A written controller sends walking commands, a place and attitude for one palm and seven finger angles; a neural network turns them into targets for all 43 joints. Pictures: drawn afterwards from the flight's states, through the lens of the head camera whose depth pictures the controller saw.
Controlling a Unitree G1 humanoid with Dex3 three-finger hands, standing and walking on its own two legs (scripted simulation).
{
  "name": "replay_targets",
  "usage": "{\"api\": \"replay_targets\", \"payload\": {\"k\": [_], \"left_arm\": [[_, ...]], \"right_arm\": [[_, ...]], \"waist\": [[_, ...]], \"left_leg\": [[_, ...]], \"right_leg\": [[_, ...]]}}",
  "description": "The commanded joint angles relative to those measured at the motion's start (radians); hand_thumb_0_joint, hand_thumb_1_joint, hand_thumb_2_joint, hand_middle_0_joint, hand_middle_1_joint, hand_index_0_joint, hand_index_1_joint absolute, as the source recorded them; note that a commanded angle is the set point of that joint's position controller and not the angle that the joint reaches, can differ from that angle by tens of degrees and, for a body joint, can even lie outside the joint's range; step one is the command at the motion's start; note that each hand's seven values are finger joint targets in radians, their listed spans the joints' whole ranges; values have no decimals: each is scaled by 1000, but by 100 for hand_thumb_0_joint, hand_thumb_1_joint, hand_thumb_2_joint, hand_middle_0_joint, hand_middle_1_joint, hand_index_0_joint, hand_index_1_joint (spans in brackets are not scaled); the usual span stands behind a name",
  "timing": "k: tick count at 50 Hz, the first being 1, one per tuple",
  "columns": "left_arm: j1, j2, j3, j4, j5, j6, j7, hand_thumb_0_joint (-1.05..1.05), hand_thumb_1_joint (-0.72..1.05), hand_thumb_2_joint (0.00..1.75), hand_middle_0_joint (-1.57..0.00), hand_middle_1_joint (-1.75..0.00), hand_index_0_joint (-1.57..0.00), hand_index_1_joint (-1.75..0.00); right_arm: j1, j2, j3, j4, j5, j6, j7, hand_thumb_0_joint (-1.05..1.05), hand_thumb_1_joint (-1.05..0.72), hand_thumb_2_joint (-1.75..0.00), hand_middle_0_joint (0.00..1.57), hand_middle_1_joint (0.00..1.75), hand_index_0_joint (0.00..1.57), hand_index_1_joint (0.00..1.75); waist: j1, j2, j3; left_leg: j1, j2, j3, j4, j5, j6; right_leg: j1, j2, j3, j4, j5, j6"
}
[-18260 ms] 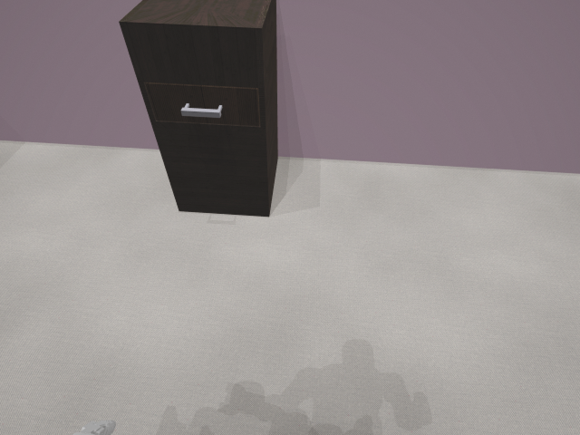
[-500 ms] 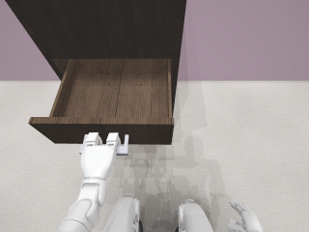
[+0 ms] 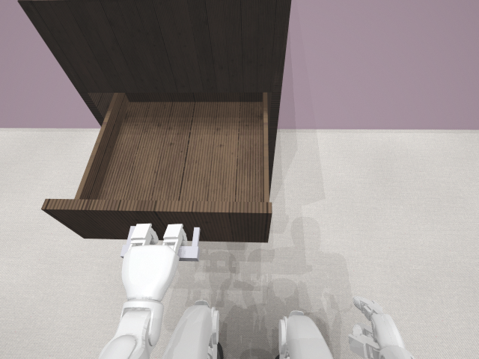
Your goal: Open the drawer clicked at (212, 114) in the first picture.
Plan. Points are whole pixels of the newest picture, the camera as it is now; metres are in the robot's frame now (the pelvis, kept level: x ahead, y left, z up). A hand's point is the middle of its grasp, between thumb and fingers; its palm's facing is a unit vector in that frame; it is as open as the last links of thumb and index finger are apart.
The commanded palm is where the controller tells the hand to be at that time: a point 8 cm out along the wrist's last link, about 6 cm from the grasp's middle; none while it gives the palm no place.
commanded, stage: pull the drawer open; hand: left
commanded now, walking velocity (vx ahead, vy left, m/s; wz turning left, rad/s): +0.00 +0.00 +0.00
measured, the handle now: (162, 242) +0.32 +0.17 -0.05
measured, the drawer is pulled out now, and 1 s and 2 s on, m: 0.28 0.29 0.29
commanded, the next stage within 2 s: open the thumb to release the handle in 0.60 s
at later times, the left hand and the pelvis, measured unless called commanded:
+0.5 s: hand (160, 285) +0.25 +0.16 -0.07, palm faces -0.03 -0.09 -1.00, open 5.4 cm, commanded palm +0.21 +0.17 -0.03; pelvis +0.00 -0.01 -0.01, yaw +0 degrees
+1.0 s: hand (160, 276) +0.26 +0.17 -0.08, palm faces -0.01 -0.07 -1.00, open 7.6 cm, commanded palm +0.23 +0.18 -0.03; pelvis +0.00 -0.01 -0.01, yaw +0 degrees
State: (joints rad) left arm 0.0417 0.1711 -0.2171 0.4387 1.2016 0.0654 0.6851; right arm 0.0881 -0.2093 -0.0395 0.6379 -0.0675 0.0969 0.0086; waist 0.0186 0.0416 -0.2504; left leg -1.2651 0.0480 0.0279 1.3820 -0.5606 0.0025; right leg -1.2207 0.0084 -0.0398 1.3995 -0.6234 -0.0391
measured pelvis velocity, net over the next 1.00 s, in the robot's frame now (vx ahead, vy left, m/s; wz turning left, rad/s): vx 0.00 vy -0.01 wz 0.01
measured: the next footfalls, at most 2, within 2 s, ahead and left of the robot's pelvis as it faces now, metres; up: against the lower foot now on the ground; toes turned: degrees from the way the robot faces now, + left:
none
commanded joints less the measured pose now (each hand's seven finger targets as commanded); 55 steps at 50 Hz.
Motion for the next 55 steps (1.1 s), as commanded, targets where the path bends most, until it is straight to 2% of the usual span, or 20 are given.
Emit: {"api": "replay_targets", "payload": {"k": [1,5,10,15,16,18,19,25,26,34,35,36,37,38,39,42,44,47,52,55], "left_arm": [[16,89,66,-128,-17,3,29,0,90,90,-40,-135,-40,-135],[57,84,60,-152,-16,-2,28,0,90,90,-40,-135,-40,-135],[74,72,44,-171,-17,1,26,0,90,90,-40,-135,-40,-135],[106,99,71,-170,-22,-6,22,0,90,90,-40,-135,-40,-135],[120,86,59,-175,-23,-7,21,0,90,90,-40,-135,-40,-135],[145,106,83,-175,-22,-11,22,0,90,90,-40,-135,-40,-135],[142,98,70,-188,-23,-12,22,0,90,90,-40,-135,-40,-135],[198,108,90,-184,-26,-20,18,0,90,90,-40,-135,-40,-135],[201,109,89,-198,-25,-23,20,0,90,90,-40,-135,-40,-135],[266,116,106,-210,-27,-36,17,0,90,90,-40,-135,-40,-135],[-58,164,108,-212,1,-28,34,0,90,90,-40,-135,-40,-135],[-72,165,137,-205,11,-33,46,0,83,87,-40,-134,-40,-134],[-52,171,143,-188,8,-28,52,0,76,84,-39,-134,-39,-134],[-1,144,131,-132,0,-17,49,0,69,81,-38,-133,-38,-133],[-13,129,110,-141,-14,-11,44,0,62,78,-38,-132,-38,-132],[-4,160,141,-122,-36,12,38,0,41,69,-36,-130,-36,-130],[-32,158,129,-135,-35,16,34,0,27,63,-35,-128,-35,-128],[-5,152,128,-101,-44,20,28,0,6,54,-34,-126,-34,-126],[6,146,126,-106,-37,4,31,0,-29,39,-32,-122,-32,-122],[-14,130,107,-107,-31,-4,33,0,-50,30,-30,-120,-30,-120]], "right_arm": [[-34,-102,-37,-123,0,-42,-14,0,-90,-90,20,30,20,30],[-47,-100,-31,-136,-1,-44,-14,0,-90,-90,20,30,20,30],[-53,-99,-29,-143,-3,-46,-13,0,-90,-90,20,30,20,30],[-54,-96,-25,-142,-1,-53,-19,0,-90,-90,20,30,20,30],[-54,-95,-25,-144,-2,-56,-18,0,-90,-90,20,30,20,30],[-57,-94,-23,-144,-2,-57,-18,0,-90,-90,20,30,20,30],[-53,-94,-24,-144,-4,-59,-17,0,-90,-90,20,30,20,30],[-62,-91,-19,-149,-3,-59,-18,0,-90,-90,20,30,20,30],[-64,-91,-20,-154,-4,-60,-18,0,-90,-90,20,30,20,30],[-64,-89,-17,-161,-6,-62,-15,0,-90,-90,20,30,20,30],[-60,-100,-24,-115,-9,-53,-23,0,-90,-90,20,30,20,30],[-43,-98,-32,-111,-9,-56,-30,0,-90,-90,20,30,20,30],[-47,-97,-32,-108,-9,-63,-34,0,-90,-90,20,30,20,30],[-44,-94,-31,-107,-6,-65,-35,0,-90,-90,20,30,20,30],[-45,-97,-32,-108,-3,-68,-34,0,-90,-90,20,30,20,30],[-42,-94,-33,-101,3,-67,-39,0,-90,-90,20,30,20,30],[-39,-96,-33,-99,7,-65,-40,0,-90,-90,20,30,20,30],[-38,-96,-31,-96,8,-61,-42,0,-90,-90,20,30,20,30],[-39,-97,-33,-102,5,-61,-37,0,-90,-90,20,30,20,30],[-45,-100,-32,-107,4,-59,-34,0,-90,-90,20,30,20,30]], "waist": [[-1,-104,-298],[6,-80,-293],[-1,-88,-281],[8,-114,-270],[7,-106,-274],[19,-105,-289],[12,-101,-293],[20,-129,-266],[24,-108,-275],[31,-120,-287],[-47,-126,-247],[-25,-113,-279],[-16,-113,-282],[-8,-118,-278],[-13,-117,-279],[1,-136,-311],[3,-106,-325],[3,-125,-300],[7,-107,-290],[0,-101,-264]], "left_leg": [[278,-64,-20,-135,196,32],[274,-66,-20,-133,192,31],[270,-64,-21,-130,180,33],[235,-66,-17,-118,163,32],[239,-66,-18,-119,170,33],[231,-68,-13,-110,182,30],[232,-66,-16,-109,186,31],[197,-71,-12,-100,166,28],[204,-70,-11,-99,172,29],[199,-71,-13,-88,203,26],[171,-58,-11,-58,168,32],[177,-62,-7,-56,153,32],[177,-64,-9,-60,157,33],[184,-66,-5,-71,155,32],[192,-65,-7,-76,156,34],[187,-68,0,-84,164,33],[207,-67,-1,-97,166,31],[211,-67,-2,-108,167,32],[223,-65,-6,-119,170,31],[219,-66,-5,-122,139,32]], "right_leg": [[187,22,40,-244,298,-13],[182,21,45,-241,292,-16],[171,19,41,-243,276,-14],[186,19,56,-244,267,-13],[192,18,53,-243,285,-13],[202,18,65,-231,309,-13],[205,16,58,-229,325,-14],[214,15,80,-232,316,-12],[211,16,82,-229,322,-13],[229,17,90,-207,405,-13],[154,4,87,-218,358,0],[157,8,78,-215,303,1],[167,10,77,-219,307,-2],[178,11,71,-227,298,-3],[180,10,73,-237,303,-2],[236,8,86,-249,322,2],[234,10,81,-249,310,1],[233,14,76,-260,304,-1],[219,17,66,-256,294,-7],[184,16,64,-264,227,-8]]}}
